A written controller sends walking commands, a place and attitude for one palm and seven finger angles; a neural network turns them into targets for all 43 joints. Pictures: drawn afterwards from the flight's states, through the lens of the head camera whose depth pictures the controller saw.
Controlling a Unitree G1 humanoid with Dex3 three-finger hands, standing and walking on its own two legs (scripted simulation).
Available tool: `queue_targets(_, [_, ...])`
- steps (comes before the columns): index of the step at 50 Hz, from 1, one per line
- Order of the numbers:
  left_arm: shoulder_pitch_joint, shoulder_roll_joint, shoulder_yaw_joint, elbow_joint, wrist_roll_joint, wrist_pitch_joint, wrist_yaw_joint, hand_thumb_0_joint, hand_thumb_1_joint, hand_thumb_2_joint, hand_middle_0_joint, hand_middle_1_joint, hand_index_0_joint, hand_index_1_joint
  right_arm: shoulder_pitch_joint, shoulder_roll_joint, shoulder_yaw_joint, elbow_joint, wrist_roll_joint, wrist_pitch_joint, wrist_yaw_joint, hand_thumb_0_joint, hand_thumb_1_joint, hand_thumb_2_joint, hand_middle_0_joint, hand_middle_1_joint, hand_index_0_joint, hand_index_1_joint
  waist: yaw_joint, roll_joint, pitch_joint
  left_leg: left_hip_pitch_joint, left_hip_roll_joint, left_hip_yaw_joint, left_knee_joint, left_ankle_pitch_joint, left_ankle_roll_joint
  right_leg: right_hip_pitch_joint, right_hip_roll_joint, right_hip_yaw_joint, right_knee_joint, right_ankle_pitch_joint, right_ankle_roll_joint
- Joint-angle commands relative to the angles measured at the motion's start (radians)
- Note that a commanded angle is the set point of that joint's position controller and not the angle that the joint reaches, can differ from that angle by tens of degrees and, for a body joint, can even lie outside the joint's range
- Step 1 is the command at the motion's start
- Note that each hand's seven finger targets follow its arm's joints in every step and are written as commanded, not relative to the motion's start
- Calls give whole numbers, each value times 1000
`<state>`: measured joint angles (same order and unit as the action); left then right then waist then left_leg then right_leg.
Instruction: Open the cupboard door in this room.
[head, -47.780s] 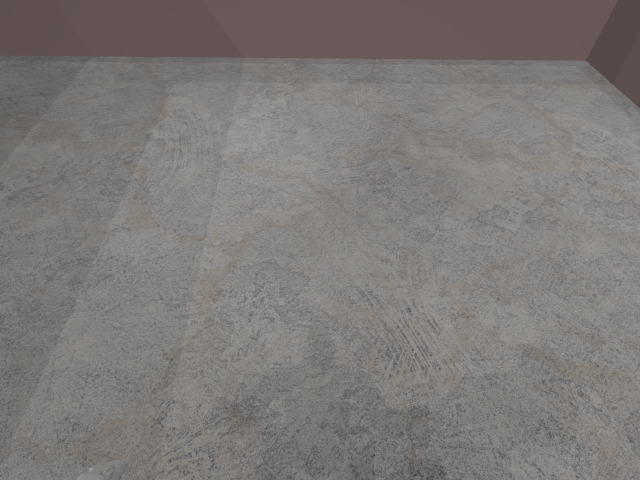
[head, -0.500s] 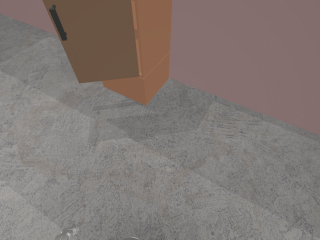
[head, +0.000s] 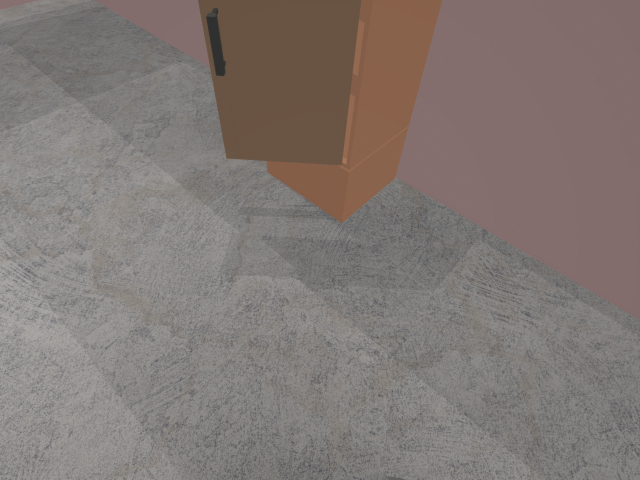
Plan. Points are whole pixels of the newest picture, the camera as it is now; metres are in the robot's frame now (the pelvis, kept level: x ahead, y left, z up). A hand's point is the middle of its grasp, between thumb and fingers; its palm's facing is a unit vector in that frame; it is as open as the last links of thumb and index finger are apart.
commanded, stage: take the last steps up to it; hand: left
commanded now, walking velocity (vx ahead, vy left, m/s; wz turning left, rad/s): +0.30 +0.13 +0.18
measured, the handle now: (217, 42) +1.12 +0.36 -0.02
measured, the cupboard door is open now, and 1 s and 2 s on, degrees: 40 40 40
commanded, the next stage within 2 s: come to a stop and stand still in 1.56 s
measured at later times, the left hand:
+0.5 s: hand out of the picture +0.01 +0.17 -0.17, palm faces +0.23 -0.96 -0.13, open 7.4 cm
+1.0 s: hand (185, 304) +0.40 +0.27 -0.15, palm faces +0.03 -0.97 -0.23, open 7.4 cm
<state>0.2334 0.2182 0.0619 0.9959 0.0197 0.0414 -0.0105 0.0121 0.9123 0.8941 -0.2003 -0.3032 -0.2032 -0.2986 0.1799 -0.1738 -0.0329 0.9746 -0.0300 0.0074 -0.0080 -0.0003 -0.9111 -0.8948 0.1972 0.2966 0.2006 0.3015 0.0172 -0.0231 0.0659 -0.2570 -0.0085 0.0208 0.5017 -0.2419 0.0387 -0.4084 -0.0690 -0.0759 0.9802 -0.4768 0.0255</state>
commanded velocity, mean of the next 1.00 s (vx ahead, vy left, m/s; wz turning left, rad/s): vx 0.30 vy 0.06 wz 0.00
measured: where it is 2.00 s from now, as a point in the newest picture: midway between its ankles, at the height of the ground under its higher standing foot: (284, 361)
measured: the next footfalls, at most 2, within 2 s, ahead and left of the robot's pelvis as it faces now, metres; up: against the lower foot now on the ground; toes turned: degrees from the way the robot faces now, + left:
right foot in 0.14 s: +0.06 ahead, -0.13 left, +0.00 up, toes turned -3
left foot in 0.54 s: +0.25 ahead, +0.19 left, +0.00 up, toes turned +13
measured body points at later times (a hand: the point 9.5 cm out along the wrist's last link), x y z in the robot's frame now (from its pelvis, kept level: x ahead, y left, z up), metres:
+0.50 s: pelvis +0.11 +0.04 +0.00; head +0.15 +0.05 +0.45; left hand +0.00 +0.23 -0.16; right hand +0.23 -0.19 -0.15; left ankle +0.20 +0.18 -0.72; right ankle +0.02 -0.13 -0.74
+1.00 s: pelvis +0.28 +0.08 -0.01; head +0.30 +0.06 +0.44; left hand +0.40 +0.32 -0.13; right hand +0.24 -0.15 -0.17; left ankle +0.21 +0.18 -0.73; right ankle +0.31 -0.02 -0.74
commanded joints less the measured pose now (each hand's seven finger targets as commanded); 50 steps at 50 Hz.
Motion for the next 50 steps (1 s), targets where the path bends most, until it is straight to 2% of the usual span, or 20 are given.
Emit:
queue_targets(1, [-19, 34, 9, -93, 4, -46, -11, 0, 900, 900, -200, -300, -200, -300, 51, -194, -48, -32, 0, -19, -7, 0, -900, -900, 200, 300, 200, 300, -19, 185, -39, -6, 208, -251, -273, -217, 139, 24, 7, -21, -163, 24, -9])
queue_targets(5, [163, 46, 21, -31, 9, -63, -6, 0, 900, 900, -200, -300, -200, -300, 23, -170, -49, -33, 8, -12, 0, 0, -900, -900, 200, 300, 200, 300, 65, 49, -37, -231, 110, -184, -93, -364, 78, 396, 24, -26, -499, 114, -11])
queue_targets(6, [232, 113, 36, -17, 20, -73, 5, 0, 900, 900, -200, -300, -200, -300, 19, -117, -42, -46, 19, -16, 8, 0, -900, -900, 200, 300, 200, 300, 101, -144, -42, -401, 4, -73, 130, -358, 23, 529, -144, 189, -659, -82, -57])
queue_targets(7, [277, 193, 51, -14, 18, -75, 16, 0, 900, 900, -200, -300, -200, -300, -39, -88, -35, -94, 15, -18, 15, 0, -900, -900, 200, 300, 200, 300, 131, -328, 14, -534, -47, 3, 394, -364, -21, 507, -413, 567, -858, -272, -168])
queue_targets(8, [258, 195, 46, -21, 6, -78, 19, 0, 900, 900, -200, -300, -200, -300, -89, -140, -42, -111, -2, -15, 23, 0, -900, -900, 200, 300, 200, 300, 108, -175, 53, -526, 10, -68, 546, -285, -24, 378, -452, 627, -905, -330, -220])
queue_targets(9, [198, 167, 35, -25, 6, -91, 23, 0, 900, 900, -200, -300, -200, -300, -94, -125, -50, -97, -3, -12, 27, 0, -900, -900, 200, 300, 200, 300, 68, -197, 97, -529, 43, -94, 613, -190, -32, 298, -410, 614, -904, -302, -205])
queue_targets(11, [116, 92, 15, -30, 3, -103, 24, 0, 900, 900, -200, -300, -200, -300, -37, -113, -51, -55, -1, -3, 38, 0, -900, -900, 200, 300, 200, 300, 10, -182, 96, -461, 88, -75, 610, -31, -51, 245, -315, 342, -877, -77, -142])
queue_targets(13, [141, 71, 11, -12, 2, -121, 23, 0, 900, 900, -200, -300, -200, -300, -9, -78, -42, -29, 1, -3, 45, 0, -900, -900, 200, 300, 200, 300, 6, -149, 55, -421, 90, -26, 560, 43, -71, 286, -259, 174, -844, 192, -116])
queue_targets(23, [202, 105, 15, 81, 10, -112, 27, 0, 900, 900, -200, -300, -200, -300, -62, -40, -23, -45, 12, -38, 55, 0, -900, -900, 200, 300, 200, 300, 11, -163, 22, -127, 41, 99, 89, 28, -42, 303, -255, 11, -691, 468, -102])
queue_targets(25, [185, 84, 14, 76, 6, -102, 23, 0, 900, 900, -200, -300, -200, -300, 135, -104, -37, 23, 4, -52, 36, 0, -900, -900, 200, 300, 200, 300, -80, -38, -64, 189, 21, 116, -36, 30, -29, 189, -185, -47, -439, 482, -70])
queue_targets(26, [223, 31, 7, 64, -1, -95, 16, 0, 900, 900, -200, -300, -200, -300, 268, -212, -66, 54, -6, -58, 20, 0, -900, -900, 200, 300, 200, 300, -119, 199, -181, 408, 216, -120, -48, 12, 26, 6, -80, -102, -173, 210, -29])
queue_targets(27, [199, -7, -2, 23, -6, -94, 14, 0, 900, 900, -200, -300, -200, -300, 380, -293, -85, 69, -6, -53, 1, 0, -900, -900, 200, 300, 200, 300, -154, 334, -236, 479, 396, -399, -178, -1, 112, -162, 23, -84, 96, -144, -15])
queue_targets(28, [125, -8, -6, -5, -2, -95, 19, 0, 900, 900, -200, -300, -200, -300, 350, -285, -82, 74, -4, -47, -6, 0, -900, -900, 200, 300, 200, 300, -145, 266, -200, 391, 435, -416, -228, -110, 155, -229, 2, 5, 250, -133, -45])
queue_targets(34, [114, -45, 6, 15, 8, -63, -5, 0, 900, 900, -200, -300, -200, -300, 116, -102, -39, 19, -2, -75, -14, 0, -900, -900, 200, 300, 200, 300, -4, 132, -28, -29, 323, -128, -352, -138, 114, -143, -80, 44, 177, 152, -37])
queue_targets(42, [-51, -13, 7, -73, 8, -63, -15, 0, 900, 900, -200, -300, -200, -300, 156, -122, -43, 42, -6, -72, -2, 0, -900, -900, 200, 300, 200, 300, -17, 82, -10, 42, 308, -54, -345, -78, 139, -24, -44, 6, -262, 220, -25])
queue_targets(46, [8, 23, 11, -51, 11, -76, -11, 0, 900, 900, -200, -300, -200, -300, 158, -118, -37, 63, -2, -63, 2, 0, -900, -900, 200, 300, 200, 300, 20, 40, -36, 25, 225, 13, -167, -57, 68, 205, 10, -40, -482, 272, -32])
queue_targets(47, [79, 64, 21, -27, 12, -85, -6, 0, 900, 900, -200, -300, -200, -300, 156, -95, -29, 62, 5, -66, 4, 0, -900, -900, 200, 300, 200, 300, 52, -15, -66, -65, 158, 80, -15, -26, 29, 368, -40, 33, -532, 274, -62])
queue_targets(48, [184, 145, 38, 6, 14, -96, 1, 0, 900, 900, -200, -300, -200, -300, 158, -57, -22, 43, 12, -70, 10, 0, -900, -900, 200, 300, 200, 300, 84, -186, -105, -270, 55, 170, 218, -112, -20, 560, -230, 292, -597, 308, -151])
queue_targets(49, [261, 201, 48, 29, 0, -98, 9, 0, 900, 900, -200, -300, -200, -300, 106, -75, -21, 17, 11, -66, 12, 0, -900, -900, 200, 300, 200, 300, 117, -296, -110, -402, 17, 142, 467, -374, -41, 613, -376, 504, -703, 363, -257])
queue_targets(50, [241, 174, 42, 30, -1, -105, 18, 0, 900, 900, -200, -300, -200, -300, 57, -98, -29, 9, 9, -64, 9, 0, -900, -900, 200, 300, 200, 300, 111, -275, -84, -458, 57, 25, 598, -332, -38, 566, -378, 508, -715, 428, -277])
